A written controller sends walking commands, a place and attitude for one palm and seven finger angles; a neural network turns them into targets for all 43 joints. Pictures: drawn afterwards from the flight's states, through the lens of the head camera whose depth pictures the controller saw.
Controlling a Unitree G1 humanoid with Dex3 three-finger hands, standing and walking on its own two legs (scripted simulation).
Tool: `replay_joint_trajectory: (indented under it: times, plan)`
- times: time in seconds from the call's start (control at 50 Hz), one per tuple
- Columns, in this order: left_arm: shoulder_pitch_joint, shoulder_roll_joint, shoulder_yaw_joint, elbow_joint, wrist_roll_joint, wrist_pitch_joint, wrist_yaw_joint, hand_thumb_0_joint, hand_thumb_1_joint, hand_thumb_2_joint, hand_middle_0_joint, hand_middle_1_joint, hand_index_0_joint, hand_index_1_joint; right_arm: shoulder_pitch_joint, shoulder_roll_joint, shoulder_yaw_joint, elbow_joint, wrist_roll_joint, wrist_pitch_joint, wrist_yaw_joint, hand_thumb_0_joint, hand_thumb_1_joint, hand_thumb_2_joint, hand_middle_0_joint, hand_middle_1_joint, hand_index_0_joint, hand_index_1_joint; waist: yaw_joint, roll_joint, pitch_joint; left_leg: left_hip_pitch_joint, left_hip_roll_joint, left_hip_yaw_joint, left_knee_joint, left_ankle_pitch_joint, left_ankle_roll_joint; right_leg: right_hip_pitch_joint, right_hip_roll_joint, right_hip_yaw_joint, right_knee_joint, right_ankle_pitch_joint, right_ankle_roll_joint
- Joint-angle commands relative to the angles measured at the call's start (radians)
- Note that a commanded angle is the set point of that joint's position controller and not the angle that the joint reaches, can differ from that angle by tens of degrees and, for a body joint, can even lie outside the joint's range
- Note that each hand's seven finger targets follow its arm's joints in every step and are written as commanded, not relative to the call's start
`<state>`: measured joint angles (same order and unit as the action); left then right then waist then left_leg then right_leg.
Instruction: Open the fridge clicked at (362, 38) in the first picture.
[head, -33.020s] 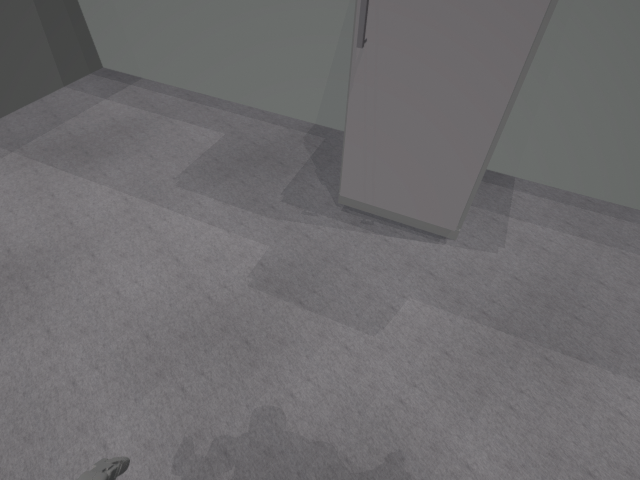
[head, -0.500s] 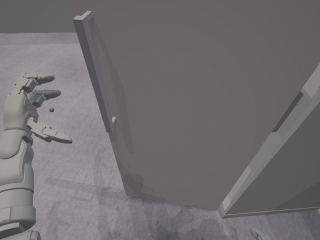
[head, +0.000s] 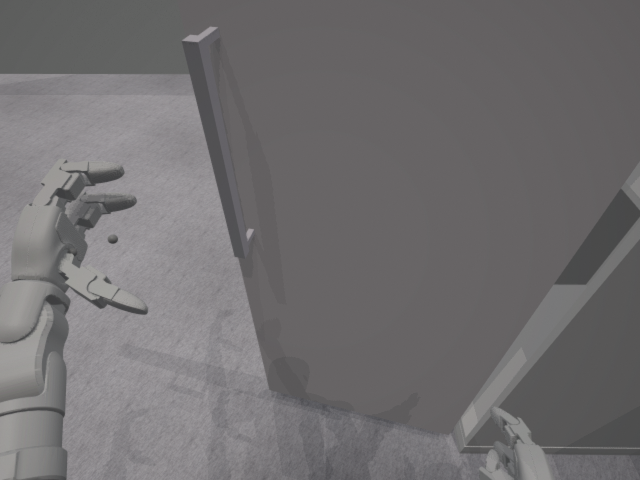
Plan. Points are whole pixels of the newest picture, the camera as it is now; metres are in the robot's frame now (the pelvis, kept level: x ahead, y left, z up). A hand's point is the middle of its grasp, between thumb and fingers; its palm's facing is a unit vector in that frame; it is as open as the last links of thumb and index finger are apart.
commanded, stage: draw the hand back to the body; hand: left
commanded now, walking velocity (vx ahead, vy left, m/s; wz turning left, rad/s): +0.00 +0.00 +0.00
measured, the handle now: (229, 163) +0.47 +0.18 +0.17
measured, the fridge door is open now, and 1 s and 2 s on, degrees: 77 77 77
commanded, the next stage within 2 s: step back with the hand held close in 1.56 s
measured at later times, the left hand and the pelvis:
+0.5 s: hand (89, 284) +0.25 +0.27 +0.16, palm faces +0.03 -1.00 -0.05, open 14.6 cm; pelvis +0.01 +0.02 +0.01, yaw +0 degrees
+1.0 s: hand (59, 289) +0.24 +0.28 +0.18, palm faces +0.49 -0.81 -0.31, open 10.6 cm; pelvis +0.02 +0.01 +0.01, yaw -2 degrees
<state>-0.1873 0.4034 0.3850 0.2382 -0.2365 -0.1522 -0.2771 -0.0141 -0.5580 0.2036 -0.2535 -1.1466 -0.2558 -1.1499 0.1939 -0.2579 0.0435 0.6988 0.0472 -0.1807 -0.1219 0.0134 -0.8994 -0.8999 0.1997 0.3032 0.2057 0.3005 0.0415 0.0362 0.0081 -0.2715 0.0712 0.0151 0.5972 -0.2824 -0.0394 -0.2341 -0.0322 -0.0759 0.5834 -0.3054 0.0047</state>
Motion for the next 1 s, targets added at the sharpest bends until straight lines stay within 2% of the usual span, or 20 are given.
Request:
replay_joint_trajectory:
  times: [0.0,0.06,0.08,0.14,0.16,0.22,0.26,0.32,0.38,0.44,0.46,0.48,0.5,0.52,0.56,0.62,0.68,0.82,0.9,0.98]
  plan:
    - [-0.344,0.335,0.089,-0.165,-0.099,0.142,-0.111,0.000,-0.550,0.200,-0.250,-1.150,-0.250,-1.150,-0.140,-0.151,-0.041,-0.160,0.033,-0.050,-0.040,0.000,-0.900,-0.900,0.200,0.300,0.200,0.300,-0.009,-0.002,-0.195,0.077,-0.069,0.005,-0.116,0.076,0.065,0.084,0.010,0.072,-0.147,0.135,-0.006]
    - [-0.312,0.407,0.149,-0.208,-0.120,0.257,-0.170,0.000,-0.550,0.200,-0.250,-1.150,-0.250,-1.150,-0.152,-0.150,-0.033,-0.189,0.034,-0.054,-0.047,0.000,-0.900,-0.900,0.200,0.300,0.200,0.300,0.012,0.039,-0.237,0.099,-0.076,-0.001,-0.110,0.156,0.068,0.128,0.009,0.072,-0.141,0.216,-0.010]
    - [-0.311,0.397,0.131,-0.235,-0.128,0.282,-0.192,0.000,-0.550,0.200,-0.250,-1.150,-0.250,-1.150,-0.150,-0.144,-0.027,-0.197,0.035,-0.055,-0.042,0.000,-0.900,-0.900,0.200,0.300,0.200,0.300,0.005,0.048,-0.238,0.105,-0.079,-0.004,-0.113,0.176,0.068,0.127,0.009,0.071,-0.145,0.244,-0.008]
    - [-0.233,0.363,0.152,-0.295,-0.151,0.262,-0.185,0.000,-0.550,0.200,-0.250,-1.150,-0.250,-1.150,-0.136,-0.133,-0.026,-0.219,0.031,-0.064,-0.025,0.000,-0.900,-0.900,0.200,0.300,0.200,0.300,0.005,0.017,-0.200,0.109,-0.074,-0.009,-0.114,0.208,0.062,0.114,0.020,0.057,-0.146,0.279,-0.008]
    - [-0.186,0.370,0.184,-0.312,-0.161,0.247,-0.176,0.000,-0.550,0.200,-0.250,-1.150,-0.250,-1.150,-0.136,-0.136,-0.031,-0.223,0.028,-0.072,-0.019,0.000,-0.900,-0.900,0.200,0.300,0.200,0.300,0.015,0.004,-0.214,0.115,-0.071,-0.007,-0.107,0.231,0.062,0.129,0.020,0.057,-0.139,0.311,-0.010]
    - [-0.080,0.311,0.171,-0.264,-0.177,0.245,-0.173,0.000,-0.550,0.200,-0.250,-1.150,-0.250,-1.150,-0.117,-0.143,-0.038,-0.219,0.031,-0.074,-0.005,0.000,-0.900,-0.900,0.200,0.300,0.200,0.300,0.012,-0.059,-0.155,0.091,-0.067,-0.003,-0.122,0.198,0.059,0.094,0.029,0.040,-0.144,0.275,-0.003]
    - [-0.048,0.297,0.159,-0.286,-0.172,0.263,-0.173,0.000,-0.550,0.200,-0.250,-1.150,-0.250,-1.150,-0.130,-0.148,-0.040,-0.225,0.032,-0.076,-0.001,0.000,-0.900,-0.900,0.200,0.300,0.200,0.300,0.018,-0.025,-0.137,0.099,-0.064,0.002,-0.123,0.202,0.058,0.086,0.032,0.040,-0.145,0.268,-0.007]
    - [-0.077,0.268,0.108,-0.380,-0.150,0.293,-0.161,0.000,-0.550,0.200,-0.250,-1.150,-0.250,-1.150,-0.135,-0.142,-0.035,-0.239,0.037,-0.075,-0.002,0.000,-0.900,-0.900,0.200,0.300,0.200,0.300,0.007,0.044,-0.116,0.114,-0.064,0.001,-0.145,0.171,0.055,0.060,0.040,0.024,-0.155,0.205,-0.008]
    - [-0.114,0.272,0.100,-0.534,-0.133,0.280,-0.130,0.000,-0.514,0.218,-0.249,-1.129,-0.249,-1.129,-0.148,-0.138,-0.029,-0.243,0.029,-0.089,-0.010,0.000,-0.900,-0.900,0.200,0.300,0.200,0.300,0.002,0.106,-0.145,0.155,-0.061,-0.008,-0.153,0.182,0.054,0.068,0.048,0.017,-0.159,0.193,-0.016]
    - [-0.088,0.282,0.130,-0.582,-0.135,0.248,-0.108,0.000,-0.405,0.270,-0.245,-1.065,-0.245,-1.065,-0.144,-0.135,-0.020,-0.230,0.019,-0.100,-0.020,0.000,-0.900,-0.900,0.200,0.300,0.200,0.300,0.007,0.090,-0.158,0.171,-0.058,-0.021,-0.172,0.185,0.051,0.086,0.056,0.004,-0.167,0.181,-0.019]
    - [-0.076,0.309,0.156,-0.597,-0.135,0.242,-0.104,0.000,-0.369,0.287,-0.244,-1.044,-0.244,-1.044,-0.148,-0.141,-0.021,-0.221,0.014,-0.103,-0.023,0.000,-0.900,-0.900,0.200,0.300,0.200,0.300,0.013,0.078,-0.169,0.175,-0.058,-0.019,-0.168,0.193,0.053,0.097,0.057,0.007,-0.168,0.192,-0.020]
    - [-0.058,0.369,0.183,-0.701,0.028,0.156,0.123,0.000,-0.332,0.305,-0.242,-1.023,-0.242,-1.023,-0.139,-0.104,-0.019,-0.218,-0.041,-0.119,-0.008,0.000,-0.900,-0.900,0.200,0.300,0.200,0.300,0.040,0.081,-0.043,0.115,-0.061,0.007,-0.183,0.165,0.038,0.082,0.040,0.030,-0.230,0.155,-0.016]
    - [0.098,0.221,0.127,-0.596,0.043,0.139,0.218,0.000,-0.296,0.322,-0.241,-1.001,-0.241,-1.001,-0.135,-0.104,-0.024,-0.181,-0.051,-0.123,-0.004,0.000,-0.900,-0.900,0.200,0.300,0.200,0.300,0.020,0.057,-0.020,0.111,-0.055,0.010,-0.199,0.127,0.027,0.075,0.036,0.007,-0.232,0.126,-0.018]
    - [0.180,0.134,0.081,-0.570,0.046,0.141,0.256,0.000,-0.260,0.340,-0.240,-0.980,-0.240,-0.980,-0.144,-0.102,-0.023,-0.179,-0.049,-0.120,0.000,0.000,-0.900,-0.900,0.200,0.300,0.200,0.300,0.019,0.032,0.022,0.099,-0.053,0.008,-0.213,0.099,0.024,0.062,0.038,-0.001,-0.234,0.107,-0.016]
    - [0.202,0.137,0.079,-0.609,0.083,0.115,0.314,0.000,-0.188,0.375,-0.237,-0.938,-0.237,-0.938,-0.145,-0.105,-0.038,-0.156,-0.048,-0.101,0.005,0.000,-0.900,-0.900,0.200,0.300,0.200,0.300,0.022,0.018,-0.017,0.128,-0.046,0.024,-0.225,0.086,0.032,0.095,0.037,0.009,-0.249,0.094,-0.015]
    - [0.190,0.129,0.056,-0.690,0.123,0.068,0.368,0.000,-0.079,0.428,-0.234,-0.874,-0.234,-0.874,-0.147,-0.096,-0.044,-0.152,-0.056,-0.097,0.011,0.000,-0.900,-0.900,0.200,0.300,0.200,0.300,0.022,0.093,-0.087,0.174,-0.044,0.031,-0.247,0.092,0.034,0.136,0.034,0.019,-0.247,0.106,-0.017]
    - [0.177,0.125,0.035,-0.720,0.151,0.047,0.403,0.000,0.030,0.480,-0.230,-0.810,-0.230,-0.810,-0.150,-0.100,-0.050,-0.139,-0.061,-0.095,0.009,0.000,-0.900,-0.900,0.200,0.300,0.200,0.300,0.017,0.079,-0.107,0.200,-0.042,0.030,-0.260,0.127,0.038,0.163,0.038,0.021,-0.256,0.132,-0.018]
    - [0.264,0.121,0.036,-0.736,0.176,0.026,0.433,0.000,0.284,0.603,-0.221,-0.661,-0.221,-0.661,-0.172,-0.090,-0.056,-0.122,-0.068,-0.081,0.006,0.000,-0.900,-0.900,0.200,0.300,0.200,0.300,0.027,0.054,-0.072,0.222,-0.045,0.034,-0.271,0.204,0.041,0.191,0.040,0.016,-0.265,0.185,-0.016]
    - [0.392,0.119,0.065,-0.726,0.170,0.023,0.426,0.000,0.429,0.673,-0.216,-0.576,-0.216,-0.576,-0.171,-0.082,-0.062,-0.125,-0.068,-0.065,0.013,0.000,-0.900,-0.900,0.200,0.300,0.200,0.300,0.040,0.015,-0.044,0.206,-0.043,0.043,-0.266,0.254,0.041,0.213,0.038,0.016,-0.261,0.241,-0.013]
    - [0.475,0.119,0.081,-0.754,0.166,0.020,0.417,0.000,0.574,0.743,-0.211,-0.491,-0.211,-0.491,-0.167,-0.079,-0.070,-0.138,-0.066,-0.049,0.019,0.000,-0.900,-0.900,0.200,0.300,0.200,0.300,0.042,0.030,-0.037,0.208,-0.042,0.054,-0.256,0.278,0.042,0.217,0.033,0.021,-0.260,0.275,-0.010]
